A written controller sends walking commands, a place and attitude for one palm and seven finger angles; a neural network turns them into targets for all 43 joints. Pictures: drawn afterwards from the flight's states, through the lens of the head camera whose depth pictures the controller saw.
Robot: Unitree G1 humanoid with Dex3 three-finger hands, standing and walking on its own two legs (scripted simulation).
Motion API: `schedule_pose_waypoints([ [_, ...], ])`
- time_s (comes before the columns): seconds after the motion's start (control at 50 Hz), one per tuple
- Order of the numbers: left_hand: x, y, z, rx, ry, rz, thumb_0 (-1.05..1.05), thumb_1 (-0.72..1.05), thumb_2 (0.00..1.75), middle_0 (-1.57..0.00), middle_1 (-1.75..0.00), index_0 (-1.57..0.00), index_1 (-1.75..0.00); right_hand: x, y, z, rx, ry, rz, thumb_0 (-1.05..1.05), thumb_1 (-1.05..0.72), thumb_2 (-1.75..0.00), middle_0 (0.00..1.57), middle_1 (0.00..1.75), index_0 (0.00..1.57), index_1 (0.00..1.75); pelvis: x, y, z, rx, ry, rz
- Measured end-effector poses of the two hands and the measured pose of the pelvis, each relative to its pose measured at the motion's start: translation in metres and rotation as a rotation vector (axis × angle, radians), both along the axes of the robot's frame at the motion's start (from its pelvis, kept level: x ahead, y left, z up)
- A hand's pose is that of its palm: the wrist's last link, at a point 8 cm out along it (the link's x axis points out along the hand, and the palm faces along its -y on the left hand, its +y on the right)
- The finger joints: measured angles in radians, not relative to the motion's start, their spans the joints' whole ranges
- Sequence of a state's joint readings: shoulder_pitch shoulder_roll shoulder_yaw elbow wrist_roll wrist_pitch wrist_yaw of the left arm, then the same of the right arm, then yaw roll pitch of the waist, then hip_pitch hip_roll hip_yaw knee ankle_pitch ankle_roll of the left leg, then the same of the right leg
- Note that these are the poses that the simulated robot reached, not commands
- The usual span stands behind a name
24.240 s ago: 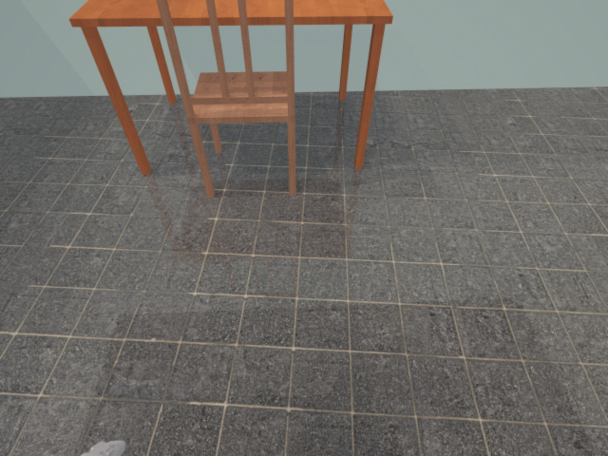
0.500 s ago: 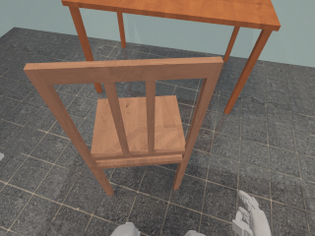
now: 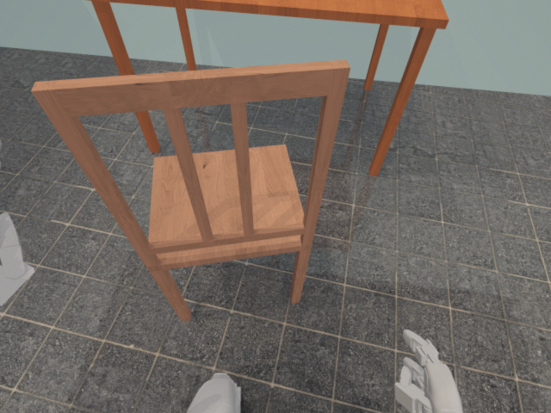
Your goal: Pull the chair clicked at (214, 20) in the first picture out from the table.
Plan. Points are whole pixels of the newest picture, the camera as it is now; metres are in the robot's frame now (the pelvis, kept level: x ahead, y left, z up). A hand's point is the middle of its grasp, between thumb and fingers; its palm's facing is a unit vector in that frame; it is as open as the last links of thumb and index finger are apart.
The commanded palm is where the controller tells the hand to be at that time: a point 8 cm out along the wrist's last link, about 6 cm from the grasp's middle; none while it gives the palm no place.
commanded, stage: stop stepping back and stand still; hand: left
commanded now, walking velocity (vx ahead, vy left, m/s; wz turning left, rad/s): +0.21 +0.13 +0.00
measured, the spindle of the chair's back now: (193, 187) +0.50 +0.20 -0.04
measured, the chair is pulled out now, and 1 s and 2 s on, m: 0.57 0.57 0.57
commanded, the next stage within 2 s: let the arm hang, fingers relaxed in 0.66 s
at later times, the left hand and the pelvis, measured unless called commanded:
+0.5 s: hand out of the picture +0.16 +0.27 +0.18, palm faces +0.43 -0.78 -0.46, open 7.4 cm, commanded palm +0.11 +0.31 +0.19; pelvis -0.04 +0.01 +0.02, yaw -2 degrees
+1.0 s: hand out of the picture +0.09 +0.19 -0.13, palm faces -0.04 -0.98 -0.21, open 7.4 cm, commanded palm none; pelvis -0.02 +0.01 +0.01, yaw +0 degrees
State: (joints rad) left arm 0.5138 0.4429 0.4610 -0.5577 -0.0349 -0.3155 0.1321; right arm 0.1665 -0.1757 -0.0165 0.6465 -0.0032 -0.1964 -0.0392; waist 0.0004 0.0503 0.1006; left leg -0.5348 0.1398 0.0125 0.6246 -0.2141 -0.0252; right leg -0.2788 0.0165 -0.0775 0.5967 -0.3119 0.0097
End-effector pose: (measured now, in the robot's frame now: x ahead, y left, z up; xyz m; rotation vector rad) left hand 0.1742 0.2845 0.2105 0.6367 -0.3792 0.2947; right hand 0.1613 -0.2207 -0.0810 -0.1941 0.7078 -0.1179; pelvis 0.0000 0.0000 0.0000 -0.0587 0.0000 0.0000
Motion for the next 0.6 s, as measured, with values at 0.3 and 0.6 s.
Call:
schedule_pose_waypoints([
  [0.3,-0.031,0.025,-0.013,-0.081,0.104,0.081,0.01,0.89,0.90,-0.22,-0.30,-0.22,-0.31,-0.073,-0.030,0.023,-0.063,0.015,-0.168,0.01,-0.91,-0.90,0.20,0.30,0.19,0.30,-0.024,0.013,0.015,0.058,-0.031,-0.031],
  [0.6,-0.053,0.028,-0.020,-0.151,0.095,0.145,0.02,0.89,0.90,-0.21,-0.30,-0.21,-0.31,-0.053,0.009,0.023,-0.003,-0.019,-0.046,0.01,-0.91,-0.90,0.20,0.30,0.20,0.30,-0.036,0.014,0.017,0.034,-0.034,-0.027],
])
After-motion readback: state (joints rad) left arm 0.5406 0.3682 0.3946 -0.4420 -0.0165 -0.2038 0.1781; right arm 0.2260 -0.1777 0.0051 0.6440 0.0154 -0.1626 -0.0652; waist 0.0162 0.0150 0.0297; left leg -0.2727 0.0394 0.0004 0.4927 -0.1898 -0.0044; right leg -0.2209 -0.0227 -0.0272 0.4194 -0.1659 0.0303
